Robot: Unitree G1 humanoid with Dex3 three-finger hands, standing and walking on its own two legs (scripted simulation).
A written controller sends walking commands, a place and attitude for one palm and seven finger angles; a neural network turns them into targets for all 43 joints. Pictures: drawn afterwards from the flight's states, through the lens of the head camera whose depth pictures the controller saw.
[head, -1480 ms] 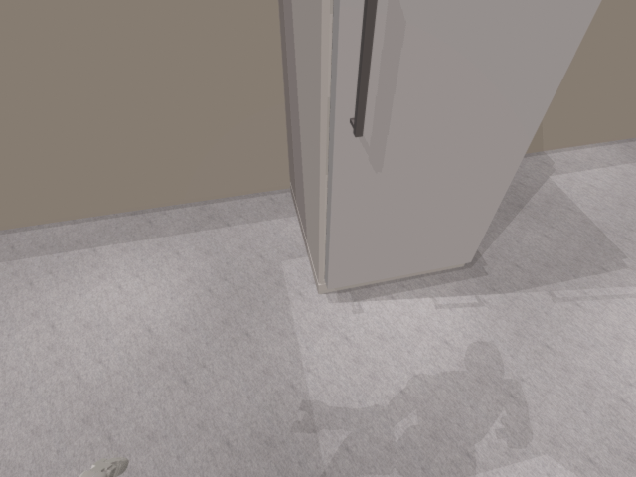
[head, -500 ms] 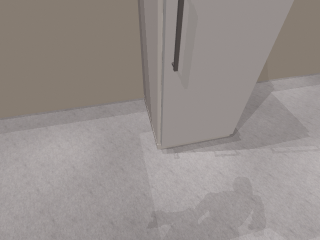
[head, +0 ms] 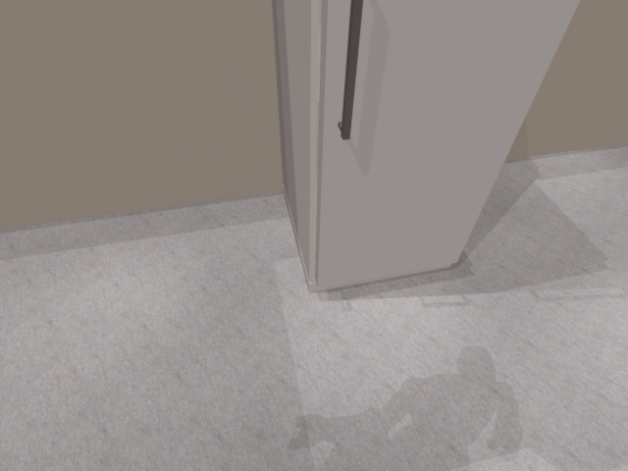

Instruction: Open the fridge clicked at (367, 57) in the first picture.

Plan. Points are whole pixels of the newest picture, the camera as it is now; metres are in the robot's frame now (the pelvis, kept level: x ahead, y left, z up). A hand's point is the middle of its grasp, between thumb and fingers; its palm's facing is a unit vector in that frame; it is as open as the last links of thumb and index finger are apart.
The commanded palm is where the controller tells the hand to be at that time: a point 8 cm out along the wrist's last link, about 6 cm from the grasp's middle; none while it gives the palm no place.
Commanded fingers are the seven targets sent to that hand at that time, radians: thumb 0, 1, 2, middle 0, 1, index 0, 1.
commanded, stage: walk to a spot facing it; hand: left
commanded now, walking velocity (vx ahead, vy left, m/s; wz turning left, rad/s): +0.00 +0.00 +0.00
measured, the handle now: (349, 53) +0.83 -0.01 +0.16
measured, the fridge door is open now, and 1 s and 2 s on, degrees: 0 0 0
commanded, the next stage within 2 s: none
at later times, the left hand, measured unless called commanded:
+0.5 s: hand out of the picture +0.05 +0.18 -0.18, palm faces -0.13 -0.95 -0.27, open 7.4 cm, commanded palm none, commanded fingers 0.00 0.90 0.90 -0.20 -0.30 -0.20 -0.30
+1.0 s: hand out of the picture +0.12 +0.22 -0.18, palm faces -0.36 -0.91 -0.23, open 7.4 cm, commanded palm none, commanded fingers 0.00 0.90 0.90 -0.20 -0.30 -0.20 -0.30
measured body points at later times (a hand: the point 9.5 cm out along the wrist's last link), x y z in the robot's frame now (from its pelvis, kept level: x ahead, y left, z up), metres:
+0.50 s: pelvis -0.02 -0.02 -0.03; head +0.01 -0.05 +0.42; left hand +0.06 +0.23 -0.16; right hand +0.02 -0.28 -0.19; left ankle -0.01 +0.12 -0.72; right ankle +0.00 -0.11 -0.75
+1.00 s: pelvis -0.04 +0.04 -0.01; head +0.00 +0.06 +0.44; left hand +0.14 +0.27 -0.16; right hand -0.06 -0.23 -0.13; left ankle -0.02 +0.15 -0.75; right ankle -0.06 -0.09 -0.68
